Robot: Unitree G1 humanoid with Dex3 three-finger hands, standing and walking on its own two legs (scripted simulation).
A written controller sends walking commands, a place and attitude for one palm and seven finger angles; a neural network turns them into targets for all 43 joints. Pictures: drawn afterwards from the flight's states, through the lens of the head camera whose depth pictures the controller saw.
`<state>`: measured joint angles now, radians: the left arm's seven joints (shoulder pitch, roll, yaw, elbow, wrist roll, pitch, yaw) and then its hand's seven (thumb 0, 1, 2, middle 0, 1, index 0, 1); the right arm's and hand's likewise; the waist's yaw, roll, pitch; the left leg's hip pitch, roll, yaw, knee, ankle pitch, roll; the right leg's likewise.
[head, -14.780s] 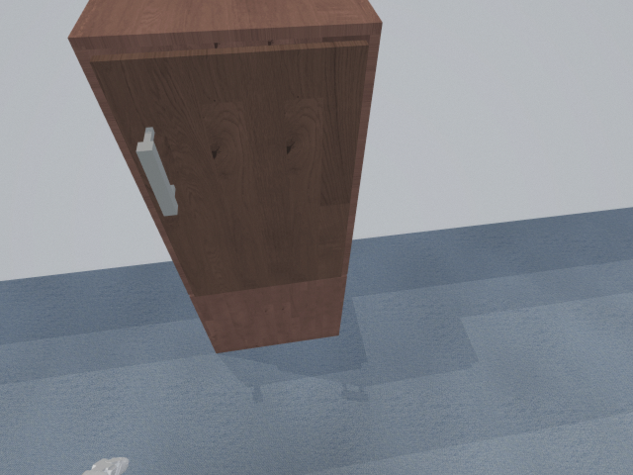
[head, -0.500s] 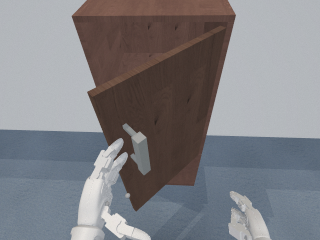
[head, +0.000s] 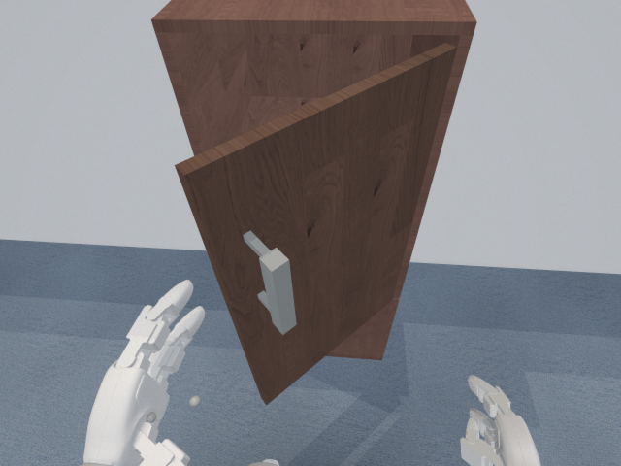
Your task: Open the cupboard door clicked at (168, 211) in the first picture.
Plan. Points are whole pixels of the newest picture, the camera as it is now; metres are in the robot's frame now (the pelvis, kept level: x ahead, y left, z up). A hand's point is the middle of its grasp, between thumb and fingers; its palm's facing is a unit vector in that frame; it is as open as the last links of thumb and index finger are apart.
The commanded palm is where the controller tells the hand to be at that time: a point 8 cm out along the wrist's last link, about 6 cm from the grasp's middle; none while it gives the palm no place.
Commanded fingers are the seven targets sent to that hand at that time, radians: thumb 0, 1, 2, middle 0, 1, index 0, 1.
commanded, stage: draw the hand back to the body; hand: left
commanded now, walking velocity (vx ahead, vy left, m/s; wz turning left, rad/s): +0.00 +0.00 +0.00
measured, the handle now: (269, 283) +0.30 +0.07 +0.11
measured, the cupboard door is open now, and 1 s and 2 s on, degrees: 45 45 45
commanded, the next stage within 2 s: step back with the hand held close in 1.50 s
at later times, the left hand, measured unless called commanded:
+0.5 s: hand (107, 383) +0.17 +0.19 +0.15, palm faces +0.06 -0.98 -0.17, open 15.9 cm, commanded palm +0.13 +0.25 +0.17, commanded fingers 0.00 -0.15 0.45 -0.16 -0.30 -0.16 -0.30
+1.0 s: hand (18, 317) +0.20 +0.27 +0.20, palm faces +0.36 -0.85 -0.38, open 10.5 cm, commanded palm +0.16 +0.31 +0.22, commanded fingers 0.00 0.73 0.82 -0.19 -0.30 -0.19 -0.30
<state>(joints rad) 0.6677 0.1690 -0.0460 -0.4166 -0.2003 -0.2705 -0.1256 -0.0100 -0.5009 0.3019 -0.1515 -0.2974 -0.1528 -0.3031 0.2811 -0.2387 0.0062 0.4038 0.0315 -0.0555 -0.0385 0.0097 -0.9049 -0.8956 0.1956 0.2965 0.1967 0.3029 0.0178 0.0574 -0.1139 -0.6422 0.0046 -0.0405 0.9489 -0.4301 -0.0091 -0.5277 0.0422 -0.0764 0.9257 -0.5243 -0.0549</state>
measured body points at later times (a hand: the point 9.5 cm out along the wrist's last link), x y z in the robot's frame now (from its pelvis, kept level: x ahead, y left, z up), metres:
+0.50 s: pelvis +0.00 +0.03 +0.02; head -0.02 +0.02 +0.47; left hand +0.16 +0.24 +0.16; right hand +0.19 -0.18 -0.03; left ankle +0.03 +0.13 -0.69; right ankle -0.03 -0.08 -0.69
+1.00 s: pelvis +0.01 +0.03 +0.05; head +0.00 +0.02 +0.50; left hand +0.18 +0.31 +0.22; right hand +0.20 -0.19 -0.03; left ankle +0.03 +0.13 -0.69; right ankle -0.03 -0.08 -0.69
